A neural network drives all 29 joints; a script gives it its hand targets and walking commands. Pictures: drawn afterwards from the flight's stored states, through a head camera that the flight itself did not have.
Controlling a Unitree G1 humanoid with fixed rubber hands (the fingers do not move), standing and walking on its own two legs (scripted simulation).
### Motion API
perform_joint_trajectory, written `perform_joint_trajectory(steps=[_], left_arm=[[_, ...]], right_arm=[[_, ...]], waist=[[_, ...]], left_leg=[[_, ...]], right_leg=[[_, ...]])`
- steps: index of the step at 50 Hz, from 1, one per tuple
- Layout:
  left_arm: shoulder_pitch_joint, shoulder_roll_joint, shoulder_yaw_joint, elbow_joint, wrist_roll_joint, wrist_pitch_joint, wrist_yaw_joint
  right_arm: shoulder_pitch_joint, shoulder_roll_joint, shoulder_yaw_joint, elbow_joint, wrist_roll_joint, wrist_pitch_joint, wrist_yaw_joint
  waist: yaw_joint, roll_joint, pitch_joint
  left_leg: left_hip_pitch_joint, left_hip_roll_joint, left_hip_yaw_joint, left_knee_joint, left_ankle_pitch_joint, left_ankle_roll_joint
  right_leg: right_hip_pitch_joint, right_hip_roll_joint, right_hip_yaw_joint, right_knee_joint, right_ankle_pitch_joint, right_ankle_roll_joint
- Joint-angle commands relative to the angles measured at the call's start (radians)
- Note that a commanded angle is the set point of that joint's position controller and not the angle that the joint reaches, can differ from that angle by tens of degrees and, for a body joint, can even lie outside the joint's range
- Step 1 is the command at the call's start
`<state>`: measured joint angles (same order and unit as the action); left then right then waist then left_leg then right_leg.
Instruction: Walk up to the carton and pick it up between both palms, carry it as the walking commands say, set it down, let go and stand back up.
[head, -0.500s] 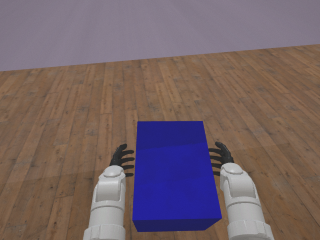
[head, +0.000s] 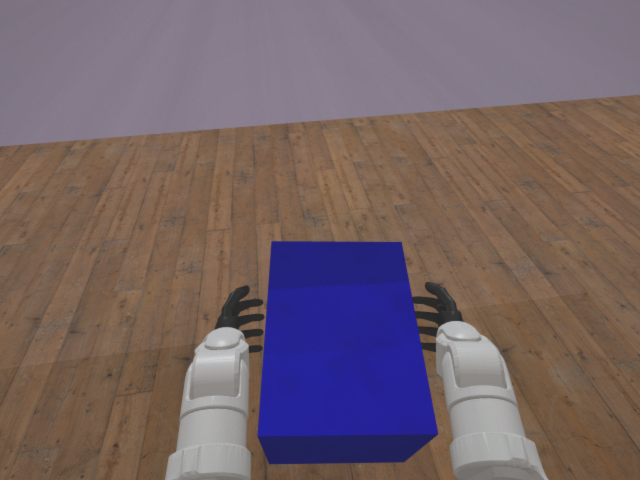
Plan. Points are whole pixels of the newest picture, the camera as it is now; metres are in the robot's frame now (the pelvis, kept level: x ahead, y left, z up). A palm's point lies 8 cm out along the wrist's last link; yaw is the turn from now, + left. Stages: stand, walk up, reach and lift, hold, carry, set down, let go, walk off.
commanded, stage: reach and lift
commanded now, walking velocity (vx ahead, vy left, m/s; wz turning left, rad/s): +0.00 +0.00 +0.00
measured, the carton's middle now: (336, 350) +0.34 +0.00 -0.03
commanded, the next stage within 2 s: hold in 0.78 s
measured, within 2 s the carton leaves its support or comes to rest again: neither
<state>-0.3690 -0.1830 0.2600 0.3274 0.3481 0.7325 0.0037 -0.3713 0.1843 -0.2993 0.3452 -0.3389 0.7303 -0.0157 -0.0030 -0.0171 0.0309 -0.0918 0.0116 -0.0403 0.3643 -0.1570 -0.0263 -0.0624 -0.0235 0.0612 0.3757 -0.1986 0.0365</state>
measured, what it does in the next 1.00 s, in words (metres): stands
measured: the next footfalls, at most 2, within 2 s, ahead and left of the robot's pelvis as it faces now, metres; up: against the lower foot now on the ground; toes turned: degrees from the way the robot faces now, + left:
none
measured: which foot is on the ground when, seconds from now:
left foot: down 0.00-1.00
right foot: down 0.00-1.00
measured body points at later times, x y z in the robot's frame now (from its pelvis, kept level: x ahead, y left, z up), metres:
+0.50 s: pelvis +0.01 -0.01 +0.00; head -0.03 +0.00 +0.45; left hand +0.31 +0.14 +0.04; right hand +0.31 -0.15 +0.04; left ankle +0.04 +0.14 -0.74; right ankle +0.01 -0.15 -0.74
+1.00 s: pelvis -0.01 +0.00 +0.00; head -0.05 +0.01 +0.45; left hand +0.30 +0.14 +0.04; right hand +0.30 -0.15 +0.04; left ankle +0.04 +0.14 -0.74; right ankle +0.01 -0.15 -0.74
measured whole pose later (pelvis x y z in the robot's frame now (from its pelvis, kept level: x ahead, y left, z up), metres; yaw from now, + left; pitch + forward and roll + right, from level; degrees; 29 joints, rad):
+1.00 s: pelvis -0.01 +0.00 +0.00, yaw +0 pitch -7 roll +0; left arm -0.31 -0.17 0.22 0.28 0.31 0.76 0.01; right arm -0.32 0.17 -0.24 0.28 -0.31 0.76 0.00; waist 0.00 -0.01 0.03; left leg -0.10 0.01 -0.05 0.37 -0.15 -0.03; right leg -0.06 -0.02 0.06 0.38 -0.19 0.03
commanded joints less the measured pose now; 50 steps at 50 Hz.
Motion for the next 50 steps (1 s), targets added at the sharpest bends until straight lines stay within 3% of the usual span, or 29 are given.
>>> perform_joint_trajectory(steps=[1,10,19,50], left_arm=[[-0.555,-0.951,-0.545,-0.035,-0.303,-0.057,-0.278],[-0.475,-0.941,-0.573,-0.091,-0.317,-0.046,-0.267],[-0.433,-0.925,-0.593,-0.139,-0.331,-0.038,-0.263],[-0.467,-0.966,-0.577,-0.101,-0.326,-0.028,-0.268]], right_arm=[[-0.556,0.972,0.535,-0.030,0.290,-0.053,0.275],[-0.480,0.962,0.575,-0.091,0.301,-0.046,0.266],[-0.438,0.963,0.606,-0.138,0.315,-0.037,0.261],[-0.479,0.959,0.582,-0.116,0.317,-0.031,0.283]], waist=[[-0.001,0.020,-0.303],[0.004,0.014,-0.313],[0.013,0.005,-0.305],[0.001,0.020,-0.263]], left_leg=[[0.146,-0.119,0.008,-0.042,0.125,-0.003],[0.163,-0.126,0.004,-0.048,0.208,-0.005],[0.157,-0.133,0.003,-0.049,0.209,0.001],[0.114,-0.121,0.006,-0.048,0.045,0.006]], right_leg=[[-0.015,0.134,-0.028,-0.068,0.106,-0.018],[0.024,0.137,-0.020,-0.072,0.206,-0.012],[0.039,0.135,-0.014,-0.072,0.238,-0.006],[-0.038,0.135,-0.024,-0.077,0.025,-0.029]])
